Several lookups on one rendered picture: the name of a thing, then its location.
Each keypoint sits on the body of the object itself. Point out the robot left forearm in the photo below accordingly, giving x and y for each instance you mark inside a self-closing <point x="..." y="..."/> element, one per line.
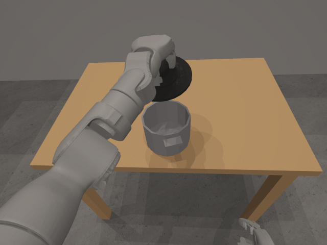
<point x="113" y="116"/>

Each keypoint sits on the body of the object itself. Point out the robot left upper arm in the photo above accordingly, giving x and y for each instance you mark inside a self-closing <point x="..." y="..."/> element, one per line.
<point x="43" y="211"/>

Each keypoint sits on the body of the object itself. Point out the pot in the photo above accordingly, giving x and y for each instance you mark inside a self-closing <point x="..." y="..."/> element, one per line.
<point x="167" y="127"/>

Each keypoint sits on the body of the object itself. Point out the knob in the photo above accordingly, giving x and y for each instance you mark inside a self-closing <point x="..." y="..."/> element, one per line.
<point x="164" y="69"/>

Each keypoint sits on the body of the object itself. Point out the lid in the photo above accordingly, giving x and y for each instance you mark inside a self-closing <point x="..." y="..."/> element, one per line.
<point x="175" y="83"/>

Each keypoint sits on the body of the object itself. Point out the table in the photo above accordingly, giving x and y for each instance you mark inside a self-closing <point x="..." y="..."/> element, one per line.
<point x="240" y="124"/>

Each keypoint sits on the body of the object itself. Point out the robot left hand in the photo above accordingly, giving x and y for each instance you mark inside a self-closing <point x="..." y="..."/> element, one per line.
<point x="165" y="47"/>

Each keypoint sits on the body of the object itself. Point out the robot right hand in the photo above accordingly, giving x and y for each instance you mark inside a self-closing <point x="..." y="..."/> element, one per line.
<point x="260" y="236"/>

